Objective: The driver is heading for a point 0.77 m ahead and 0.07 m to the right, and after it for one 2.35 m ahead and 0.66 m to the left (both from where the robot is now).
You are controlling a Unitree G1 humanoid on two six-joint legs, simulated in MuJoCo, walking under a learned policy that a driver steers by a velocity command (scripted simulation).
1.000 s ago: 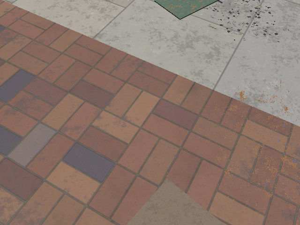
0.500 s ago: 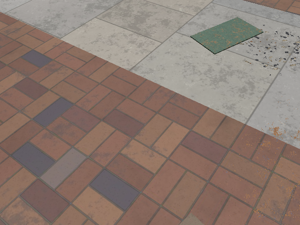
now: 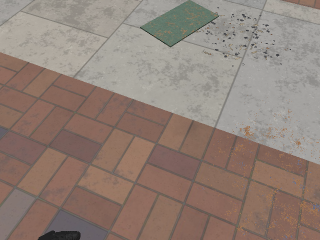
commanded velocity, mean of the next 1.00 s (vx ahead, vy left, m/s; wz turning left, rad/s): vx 0.48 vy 0.00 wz -0.25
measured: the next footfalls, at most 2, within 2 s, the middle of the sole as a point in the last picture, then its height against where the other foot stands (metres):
right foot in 0.08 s outside the picture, level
left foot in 0.60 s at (142, 218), level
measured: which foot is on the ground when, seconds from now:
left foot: down 0.00-0.10, up 0.12-0.58, down 0.60-1.00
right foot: up 0.00-0.06, down 0.08-0.62, up 0.64-1.00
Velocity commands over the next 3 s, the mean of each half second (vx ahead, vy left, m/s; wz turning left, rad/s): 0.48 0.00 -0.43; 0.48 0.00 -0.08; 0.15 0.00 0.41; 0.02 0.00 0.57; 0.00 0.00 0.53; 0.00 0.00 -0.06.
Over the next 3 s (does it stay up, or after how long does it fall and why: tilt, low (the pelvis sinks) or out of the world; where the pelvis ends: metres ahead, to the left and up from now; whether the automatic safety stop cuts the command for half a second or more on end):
stays up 0.65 -0.10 0.00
